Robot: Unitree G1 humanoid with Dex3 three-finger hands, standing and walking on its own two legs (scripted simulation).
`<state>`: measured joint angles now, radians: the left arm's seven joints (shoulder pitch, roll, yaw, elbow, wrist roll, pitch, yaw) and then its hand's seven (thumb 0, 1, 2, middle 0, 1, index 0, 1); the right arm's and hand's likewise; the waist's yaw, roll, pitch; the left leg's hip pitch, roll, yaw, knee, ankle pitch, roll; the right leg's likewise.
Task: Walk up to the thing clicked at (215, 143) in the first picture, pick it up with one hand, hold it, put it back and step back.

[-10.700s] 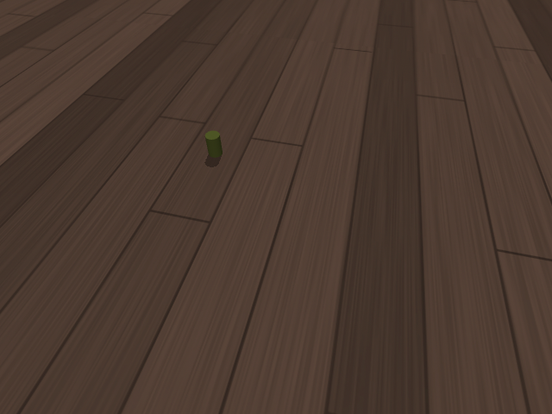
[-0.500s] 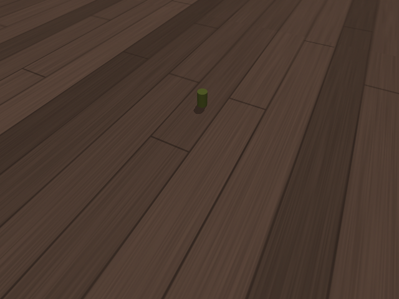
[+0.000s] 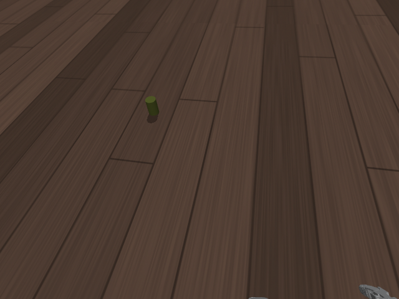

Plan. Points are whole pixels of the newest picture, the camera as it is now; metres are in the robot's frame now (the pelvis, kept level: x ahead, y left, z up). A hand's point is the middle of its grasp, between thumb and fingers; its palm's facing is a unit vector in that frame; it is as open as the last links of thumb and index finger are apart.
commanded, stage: walk up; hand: left
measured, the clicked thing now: (152, 106) +1.54 +0.33 -0.71
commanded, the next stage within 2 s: none
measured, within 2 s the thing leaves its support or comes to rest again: neither
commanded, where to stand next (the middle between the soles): +1.26 +0.70 m, yaw -84 degrees
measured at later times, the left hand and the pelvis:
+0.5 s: hand (82, 220) +0.37 +0.32 -0.13, palm faces -0.33 -0.80 -0.50, open 7.3 cm; pelvis +0.24 +0.06 -0.02, yaw -22 degrees
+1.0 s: hand (92, 120) +0.77 +0.39 -0.13, palm faces -0.59 -0.59 -0.55, open 7.3 cm; pelvis +0.52 +0.19 -0.02, yaw -40 degrees
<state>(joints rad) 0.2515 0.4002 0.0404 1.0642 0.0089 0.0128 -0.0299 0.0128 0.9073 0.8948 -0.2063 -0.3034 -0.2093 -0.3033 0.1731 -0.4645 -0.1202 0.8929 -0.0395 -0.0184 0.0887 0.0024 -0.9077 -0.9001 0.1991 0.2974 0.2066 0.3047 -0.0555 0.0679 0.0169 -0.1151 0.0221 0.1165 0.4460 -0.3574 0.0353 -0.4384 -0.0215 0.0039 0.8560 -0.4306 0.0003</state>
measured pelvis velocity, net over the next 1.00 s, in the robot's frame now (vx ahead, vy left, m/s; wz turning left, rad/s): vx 0.52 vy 0.19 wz -0.70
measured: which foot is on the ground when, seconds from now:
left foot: down 0.00-0.18, up 0.20-0.56, down 0.58-1.00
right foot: up 0.00-0.14, down 0.16-0.60, up 0.62-0.98, down 1.00-1.00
